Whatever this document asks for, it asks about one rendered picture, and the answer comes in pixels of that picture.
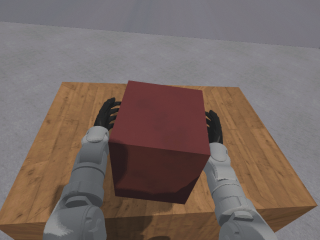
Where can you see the left robot upper arm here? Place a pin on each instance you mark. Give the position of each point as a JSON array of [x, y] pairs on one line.
[[77, 223]]

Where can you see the left robot forearm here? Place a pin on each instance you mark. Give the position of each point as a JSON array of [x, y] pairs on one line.
[[85, 185]]

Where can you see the carton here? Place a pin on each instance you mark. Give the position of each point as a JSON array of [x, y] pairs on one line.
[[159, 142]]

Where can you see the right robot forearm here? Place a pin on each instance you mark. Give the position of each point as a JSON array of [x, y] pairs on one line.
[[226, 190]]

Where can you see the pedestal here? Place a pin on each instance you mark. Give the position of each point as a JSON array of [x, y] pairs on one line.
[[264, 173]]

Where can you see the left robot hand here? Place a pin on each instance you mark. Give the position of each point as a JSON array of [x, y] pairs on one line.
[[103, 118]]

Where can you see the right robot hand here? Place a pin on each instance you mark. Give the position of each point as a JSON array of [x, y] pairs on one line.
[[214, 130]]

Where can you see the right robot upper arm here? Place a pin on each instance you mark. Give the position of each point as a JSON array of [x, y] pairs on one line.
[[245, 230]]

